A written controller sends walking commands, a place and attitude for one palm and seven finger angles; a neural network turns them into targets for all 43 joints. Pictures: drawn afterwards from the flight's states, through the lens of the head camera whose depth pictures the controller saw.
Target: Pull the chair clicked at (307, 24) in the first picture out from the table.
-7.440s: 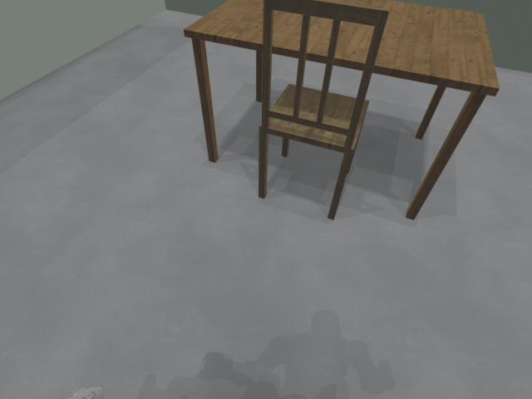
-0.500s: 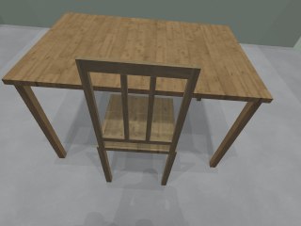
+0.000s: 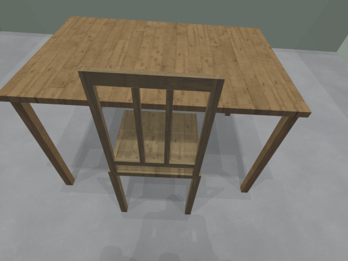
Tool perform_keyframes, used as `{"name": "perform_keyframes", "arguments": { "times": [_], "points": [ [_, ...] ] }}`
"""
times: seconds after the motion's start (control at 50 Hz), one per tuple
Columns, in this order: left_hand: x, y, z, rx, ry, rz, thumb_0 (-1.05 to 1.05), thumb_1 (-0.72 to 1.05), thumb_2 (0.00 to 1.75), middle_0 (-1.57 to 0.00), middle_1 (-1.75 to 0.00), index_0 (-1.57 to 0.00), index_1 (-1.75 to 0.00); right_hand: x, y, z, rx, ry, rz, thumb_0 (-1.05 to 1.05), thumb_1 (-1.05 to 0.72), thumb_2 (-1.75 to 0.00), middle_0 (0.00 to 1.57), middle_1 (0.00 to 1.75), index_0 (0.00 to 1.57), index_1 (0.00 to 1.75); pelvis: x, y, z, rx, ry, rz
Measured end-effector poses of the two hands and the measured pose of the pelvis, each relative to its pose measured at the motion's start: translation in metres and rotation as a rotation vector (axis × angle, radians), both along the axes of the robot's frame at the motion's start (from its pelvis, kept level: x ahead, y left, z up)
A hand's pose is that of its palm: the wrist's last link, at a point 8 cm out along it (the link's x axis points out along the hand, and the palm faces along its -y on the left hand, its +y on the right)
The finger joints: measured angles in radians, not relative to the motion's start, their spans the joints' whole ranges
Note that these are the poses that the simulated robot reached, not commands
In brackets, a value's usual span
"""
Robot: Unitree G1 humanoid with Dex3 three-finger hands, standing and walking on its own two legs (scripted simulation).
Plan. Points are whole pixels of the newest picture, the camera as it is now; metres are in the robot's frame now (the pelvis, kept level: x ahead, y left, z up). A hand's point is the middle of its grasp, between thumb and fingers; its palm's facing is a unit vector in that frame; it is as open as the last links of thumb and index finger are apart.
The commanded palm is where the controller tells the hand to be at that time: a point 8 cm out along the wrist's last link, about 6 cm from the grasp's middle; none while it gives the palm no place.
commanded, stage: look again from close up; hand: left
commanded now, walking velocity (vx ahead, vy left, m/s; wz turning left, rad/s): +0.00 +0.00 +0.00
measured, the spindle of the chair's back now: (139, 130) +0.53 +0.15 -0.06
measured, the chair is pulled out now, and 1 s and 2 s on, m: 0.00 0.00 0.00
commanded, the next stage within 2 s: none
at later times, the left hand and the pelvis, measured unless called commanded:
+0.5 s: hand out of the picture -0.02 +0.14 -0.18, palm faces +0.03 -0.99 -0.13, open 7.4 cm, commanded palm none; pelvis +0.01 -0.01 +0.00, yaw +0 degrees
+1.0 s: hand out of the picture -0.02 +0.15 -0.18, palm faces +0.03 -0.99 -0.14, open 7.4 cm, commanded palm none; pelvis +0.02 +0.00 +0.00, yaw -1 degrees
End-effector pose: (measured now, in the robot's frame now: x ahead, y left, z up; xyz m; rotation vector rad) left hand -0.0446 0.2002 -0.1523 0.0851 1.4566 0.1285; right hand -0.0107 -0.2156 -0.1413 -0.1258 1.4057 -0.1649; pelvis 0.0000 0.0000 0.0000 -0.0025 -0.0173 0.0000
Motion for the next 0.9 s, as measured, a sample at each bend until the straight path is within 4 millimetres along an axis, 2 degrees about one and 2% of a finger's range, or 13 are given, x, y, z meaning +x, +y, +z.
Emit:
{"name": "perform_keyframes", "arguments": {
  "times": [0.3,0.9],
  "points": [
    [0.01,-0.007,0.0,-0.007,-0.005,-0.006,0.01,0.91,0.9,-0.2,-0.3,-0.2,-0.3,0.003,-0.004,0.0,0.0,0.01,-0.005,0.01,-0.91,-0.9,0.2,0.3,0.2,0.3,0.006,-0.005,0.0,0.0,0.004,-0.005],
    [0.022,-0.001,0.002,0.004,0.002,-0.004,0.01,0.91,0.9,-0.2,-0.3,-0.19,-0.3,0.016,-0.002,0.001,-0.005,0.005,-0.001,0.01,-0.91,-0.9,0.2,0.3,0.2,0.3,0.019,-0.002,0.001,0.005,0.003,-0.008]
  ]
}}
